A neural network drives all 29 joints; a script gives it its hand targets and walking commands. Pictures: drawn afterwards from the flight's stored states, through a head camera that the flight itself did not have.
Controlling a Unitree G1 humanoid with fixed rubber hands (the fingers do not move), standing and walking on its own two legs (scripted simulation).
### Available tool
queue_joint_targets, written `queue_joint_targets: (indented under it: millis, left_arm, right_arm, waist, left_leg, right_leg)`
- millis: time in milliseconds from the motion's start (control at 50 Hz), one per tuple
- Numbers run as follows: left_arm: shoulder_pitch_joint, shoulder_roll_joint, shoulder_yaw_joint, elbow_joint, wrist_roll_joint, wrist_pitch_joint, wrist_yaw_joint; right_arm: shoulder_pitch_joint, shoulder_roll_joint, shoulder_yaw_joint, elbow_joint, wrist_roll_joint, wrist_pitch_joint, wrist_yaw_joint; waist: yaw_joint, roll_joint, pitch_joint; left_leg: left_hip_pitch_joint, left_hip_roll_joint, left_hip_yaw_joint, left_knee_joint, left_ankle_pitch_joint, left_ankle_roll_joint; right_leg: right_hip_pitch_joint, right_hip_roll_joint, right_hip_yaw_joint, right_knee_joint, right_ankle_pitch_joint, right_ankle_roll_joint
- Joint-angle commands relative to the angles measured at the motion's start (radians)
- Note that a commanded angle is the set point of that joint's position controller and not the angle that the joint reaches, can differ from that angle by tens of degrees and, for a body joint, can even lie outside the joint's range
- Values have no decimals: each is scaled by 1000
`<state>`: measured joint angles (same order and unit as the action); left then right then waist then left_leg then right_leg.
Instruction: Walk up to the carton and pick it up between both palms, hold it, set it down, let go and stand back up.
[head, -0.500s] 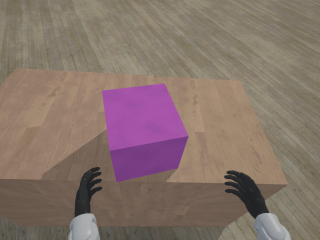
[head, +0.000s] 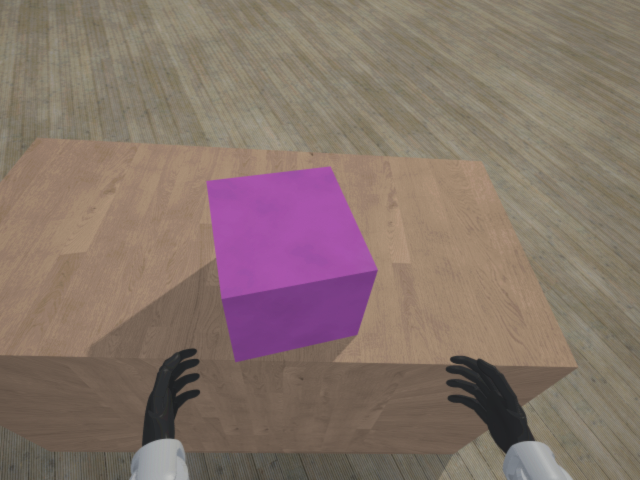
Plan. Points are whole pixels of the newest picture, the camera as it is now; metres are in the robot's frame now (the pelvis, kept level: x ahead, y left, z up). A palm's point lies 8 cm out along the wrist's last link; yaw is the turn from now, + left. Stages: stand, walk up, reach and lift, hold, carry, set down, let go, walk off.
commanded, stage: set down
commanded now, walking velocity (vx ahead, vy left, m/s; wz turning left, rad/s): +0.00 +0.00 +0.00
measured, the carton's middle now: (284, 260) +0.44 +0.07 -0.04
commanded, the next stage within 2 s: let go in 1.12 s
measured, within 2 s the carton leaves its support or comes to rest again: neither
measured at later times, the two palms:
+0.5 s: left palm (146, 431) +0.17 +0.21 -0.04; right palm (494, 433) +0.19 -0.22 -0.04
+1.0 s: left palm (138, 441) +0.17 +0.22 -0.06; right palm (487, 442) +0.18 -0.21 -0.05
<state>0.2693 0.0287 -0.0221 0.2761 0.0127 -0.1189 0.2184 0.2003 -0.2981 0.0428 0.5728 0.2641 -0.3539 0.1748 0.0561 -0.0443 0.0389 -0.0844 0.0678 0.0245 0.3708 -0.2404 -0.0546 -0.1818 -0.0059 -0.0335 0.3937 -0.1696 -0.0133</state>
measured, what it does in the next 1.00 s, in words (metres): stands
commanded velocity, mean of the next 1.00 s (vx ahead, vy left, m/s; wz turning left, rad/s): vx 0.00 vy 0.00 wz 0.00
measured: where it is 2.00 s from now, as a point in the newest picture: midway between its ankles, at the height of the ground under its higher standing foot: outside the picture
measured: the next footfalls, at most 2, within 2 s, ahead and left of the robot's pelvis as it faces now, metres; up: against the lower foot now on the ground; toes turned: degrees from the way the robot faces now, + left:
none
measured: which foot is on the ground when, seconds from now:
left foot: down 0.00-1.00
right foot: down 0.00-1.00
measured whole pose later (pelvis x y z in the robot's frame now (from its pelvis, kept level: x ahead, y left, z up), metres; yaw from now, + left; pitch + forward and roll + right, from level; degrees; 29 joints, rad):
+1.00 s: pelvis +0.02 +0.01 +0.00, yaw +0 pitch -3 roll -1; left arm 0.30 0.12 0.00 0.34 0.01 -0.03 0.12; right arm 0.23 -0.22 -0.01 0.65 0.11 -0.31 0.10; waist 0.06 -0.02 0.07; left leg -0.04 0.07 0.03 0.33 -0.25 -0.04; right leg -0.11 0.00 -0.03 0.30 -0.15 0.00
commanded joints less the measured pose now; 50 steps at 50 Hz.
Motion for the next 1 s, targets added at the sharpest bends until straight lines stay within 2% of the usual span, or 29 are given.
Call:
queue_joint_targets:
  millis: [0, 60, 80, 100, 120, 160, 200, 240, 280, 340, 360, 380, 420, 440, 480, 540, 580, 640, 660, 720, 740, 780, 820, 860, 920, 980]
  left_arm:
    - [-76, 28, 5, -142, 10, -30, -7]
    - [-49, 30, 8, -168, 9, -29, -8]
    - [-43, 29, 2, -157, 13, -25, -15]
    - [-26, 30, 9, -139, 18, -23, -20]
    - [-23, 27, 7, -165, 24, -27, -15]
    - [2, 39, 15, -171, 27, -24, -22]
    - [-7, 44, 10, -157, 32, -18, -29]
    - [3, 44, 12, -165, 28, -24, -27]
    - [-5, 49, 9, -150, 22, -21, -34]
    - [11, 64, 21, -128, 30, -9, -45]
    - [14, 69, 27, -139, 31, -13, -46]
    - [18, 73, 24, -148, 29, -14, -47]
    - [21, 72, 21, -137, 19, -10, -54]
    - [21, 65, 18, -147, 20, -10, -53]
    - [29, 65, 19, -132, 25, -7, -54]
    - [25, 85, 22, -122, 20, 2, -65]
    - [28, 90, 25, -111, 19, 10, -69]
    - [32, 89, 23, -118, 19, 9, -66]
    - [25, 87, 23, -105, 20, 21, -73]
    - [9, 116, 46, -102, 6, 21, -81]
    - [9, 113, 38, -80, 7, 28, -86]
    - [11, 111, 29, -119, 4, 33, -83]
    - [8, 112, 25, -77, 4, 41, -90]
    - [21, 118, 37, -87, 5, 47, -92]
    - [0, 132, 41, -60, 4, 57, -100]
    - [-16, 149, 42, -90, -7, 60, -102]
  right_arm:
    - [-82, -148, -51, -102, 0, -37, -8]
    - [-63, -158, -57, -107, -3, -43, -11]
    - [-58, -150, -58, -85, -9, -39, -13]
    - [-41, -152, -58, -91, -9, -39, -16]
    - [-46, -147, -52, -95, -5, -44, -11]
    - [-20, -145, -48, -83, -5, -46, -15]
    - [-32, -140, -55, -79, -15, -48, -20]
    - [-32, -144, -60, -90, -18, -52, -17]
    - [-35, -139, -63, -86, -26, -50, -19]
    - [-20, -130, -56, -68, -44, -43, -30]
    - [-14, -126, -53, -64, -39, -46, -31]
    - [-14, -124, -63, -78, -46, -48, -32]
    - [-10, -118, -65, -67, -53, -47, -32]
    - [-4, -117, -66, -62, -55, -45, -32]
    - [-10, -123, -74, -76, -61, -46, -29]
    - [-3, -103, -79, -41, -79, -36, -39]
    - [-2, -92, -78, -42, -84, -34, -43]
    - [1, -101, -91, -56, -94, -35, -43]
    - [-10, -94, -83, -32, -100, -27, -45]
    - [-10, -85, -85, -68, -116, -22, -60]
    - [-16, -77, -83, -45, -124, -16, -61]
    - [-14, -82, -91, -51, -122, -14, -59]
    - [-10, -71, -95, -19, -136, -3, -62]
    - [2, -75, -95, -37, -134, -2, -65]
    - [-12, -63, -92, -22, -144, 7, -74]
    - [-15, -54, -102, -47, -153, 13, -80]
  waist:
    - [-5, -20, -72]
    - [-2, -9, -90]
    - [-15, -8, -72]
    - [-12, -9, -76]
    - [2, 13, -92]
    - [-4, 12, -88]
    - [-14, 9, -73]
    - [-2, 16, -81]
    - [-8, 0, -77]
    - [-7, 1, -66]
    - [-1, 21, -64]
    - [-8, 14, -76]
    - [-13, 12, -77]
    - [-6, 34, -71]
    - [-1, 31, -66]
    - [-14, 34, -55]
    - [-10, 21, -53]
    - [2, 36, -57]
    - [-4, 35, -52]
    - [-5, 6, -60]
    - [-2, 19, -51]
    - [0, 45, -60]
    - [-6, 34, -43]
    - [4, 36, -43]
    - [-2, 31, -33]
    - [-2, 35, -55]
  left_leg:
    - [-156, -79, 49, -73, 141, 23]
    - [-137, -74, 49, -69, 201, 17]
    - [-123, -75, 44, -68, 197, 16]
    - [-117, -76, 44, -68, 217, 13]
    - [-115, -72, 43, -67, 235, 9]
    - [-97, -74, 43, -62, 281, 4]
    - [-105, -76, 42, -63, 253, 5]
    - [-107, -73, 40, -70, 267, 2]
    - [-108, -73, 39, -67, 254, 5]
    - [-100, -77, 46, -72, 275, 2]
    - [-98, -78, 49, -71, 294, -1]
    - [-89, -76, 46, -66, 303, 1]
    - [-84, -75, 44, -69, 305, -1]
    - [-85, -74, 45, -71, 314, -4]
    - [-90, -70, 41, -75, 308, -5]
    - [-83, -74, 46, -72, 308, -6]
    - [-87, -74, 48, -76, 287, 2]
    - [-79, -70, 50, -76, 322, -5]
    - [-80, -73, 50, -73, 324, -6]
    - [-87, -74, 59, -78, 303, 1]
    - [-85, -73, 55, -77, 302, 0]
    - [-67, -68, 56, -79, 321, -6]
    - [-73, -68, 57, -81, 298, -1]
    - [-68, -66, 57, -83, 310, -1]
    - [-82, -69, 60, -87, 279, 5]
    - [-76, -67, 61, -83, 278, 6]
  right_leg:
    - [168, 21, 53, -90, -16, -39]
    - [184, 30, 41, -89, 35, -41]
    - [171, 30, 43, -93, 38, -41]
    - [190, 34, 41, -95, 60, -43]
    - [190, 37, 36, -90, 64, -48]
    - [193, 43, 35, -94, 121, -44]
    - [182, 42, 33, -99, 97, -40]
    - [194, 47, 28, -99, 101, -41]
    - [189, 44, 29, -100, 95, -39]
    - [205, 46, 25, -98, 130, -33]
    - [199, 46, 25, -101, 143, -35]
    - [205, 45, 26, -99, 158, -35]
    - [204, 51, 25, -104, 152, -36]
    - [204, 49, 24, -105, 150, -39]
    - [207, 55, 15, -102, 130, -40]
    - [204, 51, 21, -107, 147, -38]
    - [206, 44, 25, -114, 137, -33]
    - [208, 56, 14, -105, 151, -34]
    - [213, 51, 19, -110, 159, -35]
    - [220, 47, 18, -109, 147, -23]
    - [211, 45, 22, -112, 139, -25]
    - [198, 54, 10, -114, 135, -32]
    - [197, 46, 13, -123, 117, -29]
    - [199, 50, 12, -123, 126, -27]
    - [205, 40, 17, -123, 114, -23]
    - [204, 38, 18, -121, 114, -22]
